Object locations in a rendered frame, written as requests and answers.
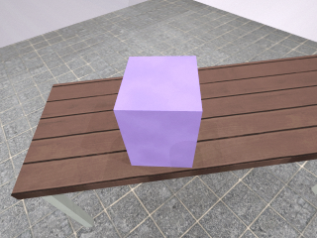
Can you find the carton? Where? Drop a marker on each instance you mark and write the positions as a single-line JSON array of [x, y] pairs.
[[159, 109]]

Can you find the table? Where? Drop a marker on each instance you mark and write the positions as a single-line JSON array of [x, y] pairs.
[[254, 114]]

